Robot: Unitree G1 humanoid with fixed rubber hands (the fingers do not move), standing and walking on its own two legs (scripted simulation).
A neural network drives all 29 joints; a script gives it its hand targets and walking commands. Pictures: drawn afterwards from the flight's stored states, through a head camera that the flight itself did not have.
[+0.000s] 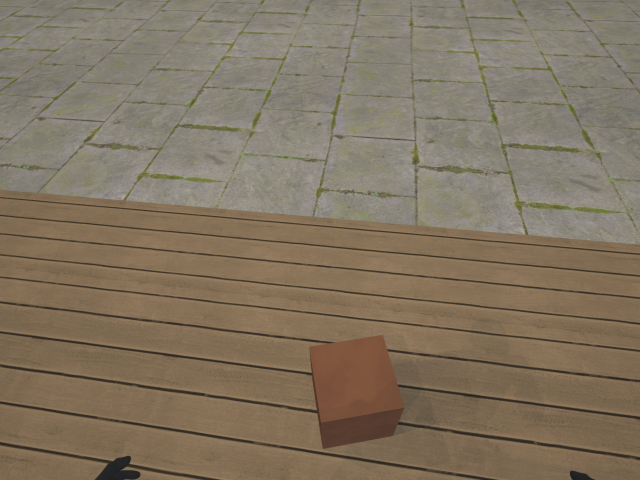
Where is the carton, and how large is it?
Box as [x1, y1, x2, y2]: [309, 335, 403, 448]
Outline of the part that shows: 382,335 309,347 312,379 323,448 392,435 402,412 403,404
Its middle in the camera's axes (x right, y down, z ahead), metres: +0.10 +0.45 +1.11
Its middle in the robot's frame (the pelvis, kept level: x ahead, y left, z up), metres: +0.46 -0.04 -0.66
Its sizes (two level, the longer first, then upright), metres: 0.210 0.200 0.250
